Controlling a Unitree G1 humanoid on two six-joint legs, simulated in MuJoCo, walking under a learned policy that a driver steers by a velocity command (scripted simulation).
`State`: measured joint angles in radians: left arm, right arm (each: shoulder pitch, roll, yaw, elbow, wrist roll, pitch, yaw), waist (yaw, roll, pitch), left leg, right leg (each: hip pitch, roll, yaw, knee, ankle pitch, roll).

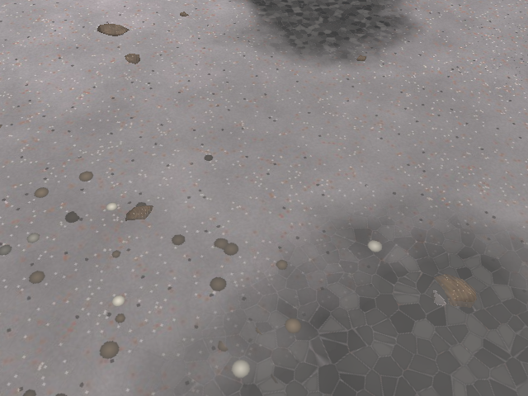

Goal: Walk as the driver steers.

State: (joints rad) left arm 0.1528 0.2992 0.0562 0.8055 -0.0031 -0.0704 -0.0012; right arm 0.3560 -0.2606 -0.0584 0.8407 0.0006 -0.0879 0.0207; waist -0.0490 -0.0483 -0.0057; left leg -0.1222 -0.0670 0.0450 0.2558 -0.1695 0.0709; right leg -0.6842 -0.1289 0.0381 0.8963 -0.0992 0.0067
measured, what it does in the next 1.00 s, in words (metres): walks ahead: right foot, then left foot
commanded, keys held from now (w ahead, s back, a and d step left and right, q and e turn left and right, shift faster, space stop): w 0.66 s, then w+e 0.34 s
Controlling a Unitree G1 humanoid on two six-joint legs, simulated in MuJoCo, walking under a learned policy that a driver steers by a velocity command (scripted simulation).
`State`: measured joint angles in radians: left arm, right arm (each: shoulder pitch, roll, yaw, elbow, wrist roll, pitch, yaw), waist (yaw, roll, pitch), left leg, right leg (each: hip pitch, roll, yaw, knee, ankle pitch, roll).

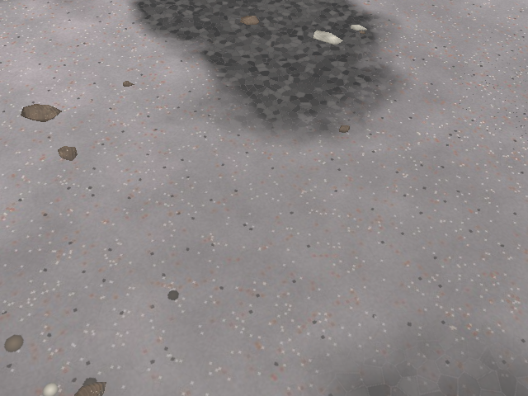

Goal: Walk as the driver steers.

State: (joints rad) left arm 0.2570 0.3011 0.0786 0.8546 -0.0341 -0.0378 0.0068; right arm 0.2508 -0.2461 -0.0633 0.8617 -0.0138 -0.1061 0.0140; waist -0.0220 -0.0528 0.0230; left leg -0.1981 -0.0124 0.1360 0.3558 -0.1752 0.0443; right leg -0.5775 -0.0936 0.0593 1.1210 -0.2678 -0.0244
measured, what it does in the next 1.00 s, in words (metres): walks ahead, turning right: right foot, then left foot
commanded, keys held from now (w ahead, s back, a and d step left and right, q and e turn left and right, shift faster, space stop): w+e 0.40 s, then w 0.60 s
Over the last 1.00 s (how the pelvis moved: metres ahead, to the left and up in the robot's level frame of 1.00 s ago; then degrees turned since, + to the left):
0.54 0.00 0.00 -8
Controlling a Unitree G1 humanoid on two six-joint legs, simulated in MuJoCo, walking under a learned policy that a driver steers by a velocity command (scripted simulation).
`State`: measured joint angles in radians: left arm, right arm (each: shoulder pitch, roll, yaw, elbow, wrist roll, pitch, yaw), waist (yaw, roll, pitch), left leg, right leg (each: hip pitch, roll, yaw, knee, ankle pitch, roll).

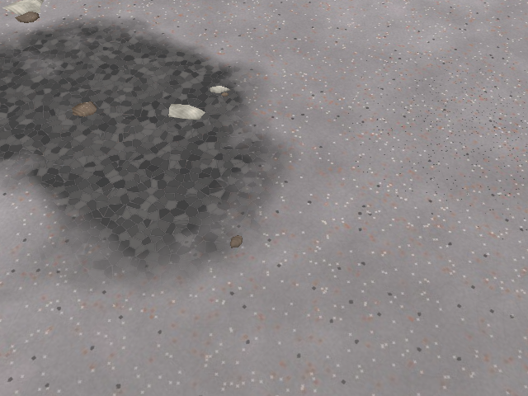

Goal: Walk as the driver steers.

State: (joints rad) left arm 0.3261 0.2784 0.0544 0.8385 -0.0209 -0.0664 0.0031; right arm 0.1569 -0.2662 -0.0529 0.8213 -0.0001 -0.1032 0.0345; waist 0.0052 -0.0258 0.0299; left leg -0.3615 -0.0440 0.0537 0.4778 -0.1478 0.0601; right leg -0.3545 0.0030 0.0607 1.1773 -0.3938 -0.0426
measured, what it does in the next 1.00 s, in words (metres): walks ahead: right foot, then left foot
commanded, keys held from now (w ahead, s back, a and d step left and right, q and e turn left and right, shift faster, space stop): w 1.00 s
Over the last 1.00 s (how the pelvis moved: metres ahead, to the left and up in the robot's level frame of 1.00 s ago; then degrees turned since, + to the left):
0.57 -0.12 -0.01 -20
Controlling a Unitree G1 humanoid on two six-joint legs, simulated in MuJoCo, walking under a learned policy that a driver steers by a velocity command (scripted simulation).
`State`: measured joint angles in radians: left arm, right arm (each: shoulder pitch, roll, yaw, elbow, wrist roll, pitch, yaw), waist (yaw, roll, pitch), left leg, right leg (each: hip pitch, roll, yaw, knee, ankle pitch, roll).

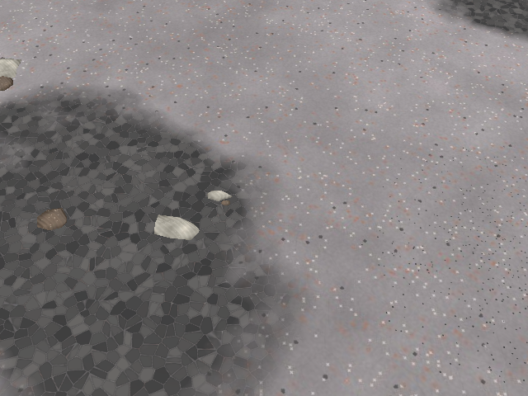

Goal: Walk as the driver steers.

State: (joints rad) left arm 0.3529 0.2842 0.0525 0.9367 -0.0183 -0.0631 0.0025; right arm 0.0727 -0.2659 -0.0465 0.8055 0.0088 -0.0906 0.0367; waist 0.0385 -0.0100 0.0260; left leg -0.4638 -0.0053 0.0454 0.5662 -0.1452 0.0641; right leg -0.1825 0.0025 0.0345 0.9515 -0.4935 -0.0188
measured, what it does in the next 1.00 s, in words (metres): walks ahead, turning left: right foot, then left foot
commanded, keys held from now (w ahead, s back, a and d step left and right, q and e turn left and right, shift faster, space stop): w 0.24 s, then w+q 0.76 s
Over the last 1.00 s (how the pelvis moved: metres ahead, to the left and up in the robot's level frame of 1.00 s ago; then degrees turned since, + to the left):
0.56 -0.01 -0.01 1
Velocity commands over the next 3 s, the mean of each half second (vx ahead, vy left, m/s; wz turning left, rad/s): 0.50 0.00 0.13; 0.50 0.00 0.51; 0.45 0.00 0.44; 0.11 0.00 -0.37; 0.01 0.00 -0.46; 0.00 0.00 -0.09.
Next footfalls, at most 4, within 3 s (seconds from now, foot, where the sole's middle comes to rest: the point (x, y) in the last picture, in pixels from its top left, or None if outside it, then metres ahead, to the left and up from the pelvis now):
0.46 right None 0.42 -0.15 -0.76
0.98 left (214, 326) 0.63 0.17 -0.76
1.46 right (235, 217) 0.99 0.15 -0.76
1.90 left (163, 241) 0.88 0.35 -0.76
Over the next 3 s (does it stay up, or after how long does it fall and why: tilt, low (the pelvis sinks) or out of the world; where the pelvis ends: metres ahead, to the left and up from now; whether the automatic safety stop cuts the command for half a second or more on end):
stays up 0.88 0.19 0.01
